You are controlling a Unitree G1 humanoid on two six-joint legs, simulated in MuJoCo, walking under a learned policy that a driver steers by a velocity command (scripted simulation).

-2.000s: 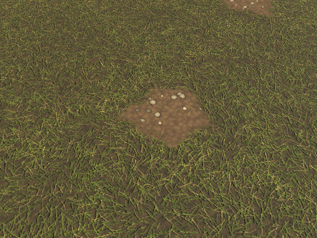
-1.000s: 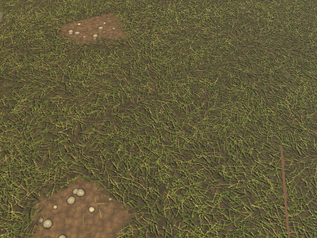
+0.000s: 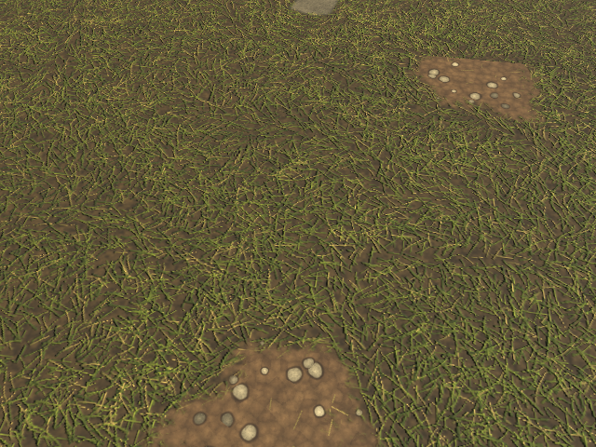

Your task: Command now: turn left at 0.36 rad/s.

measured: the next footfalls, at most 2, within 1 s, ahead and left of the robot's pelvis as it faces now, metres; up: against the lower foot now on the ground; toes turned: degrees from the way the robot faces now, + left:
right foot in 0.04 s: +0.05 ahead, -0.13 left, +0.00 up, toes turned +5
left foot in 0.34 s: +0.01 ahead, +0.13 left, +0.00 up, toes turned -1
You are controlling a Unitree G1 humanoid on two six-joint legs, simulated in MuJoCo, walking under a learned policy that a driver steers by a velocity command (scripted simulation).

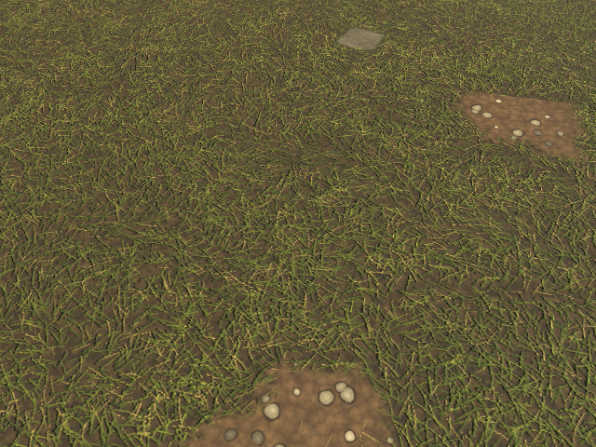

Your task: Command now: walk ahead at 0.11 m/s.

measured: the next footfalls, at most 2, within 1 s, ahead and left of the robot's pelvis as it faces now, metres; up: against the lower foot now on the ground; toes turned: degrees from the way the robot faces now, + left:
left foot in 0.50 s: +0.20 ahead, +0.10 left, +0.00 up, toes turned +3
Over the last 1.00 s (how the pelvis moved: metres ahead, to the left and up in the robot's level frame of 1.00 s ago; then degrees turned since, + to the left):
0.00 0.02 0.00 2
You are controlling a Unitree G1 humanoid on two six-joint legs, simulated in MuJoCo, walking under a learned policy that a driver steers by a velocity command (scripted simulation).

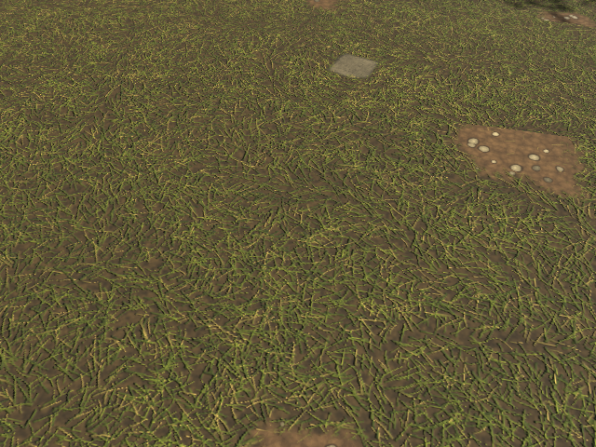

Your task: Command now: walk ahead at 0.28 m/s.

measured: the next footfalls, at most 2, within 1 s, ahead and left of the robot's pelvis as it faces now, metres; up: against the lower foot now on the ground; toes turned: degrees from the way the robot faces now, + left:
right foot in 0.60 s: +0.41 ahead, -0.12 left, +0.00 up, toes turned -15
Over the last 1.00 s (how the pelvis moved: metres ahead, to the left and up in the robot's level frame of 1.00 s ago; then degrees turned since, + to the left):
0.13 -0.02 -0.01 0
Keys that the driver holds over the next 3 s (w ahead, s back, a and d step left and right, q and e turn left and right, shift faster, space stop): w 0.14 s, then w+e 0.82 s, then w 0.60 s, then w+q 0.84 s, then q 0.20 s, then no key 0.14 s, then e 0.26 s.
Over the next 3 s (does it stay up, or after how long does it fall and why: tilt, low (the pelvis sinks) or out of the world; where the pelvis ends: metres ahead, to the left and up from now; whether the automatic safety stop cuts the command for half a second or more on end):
stays up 1.32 -0.38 0.00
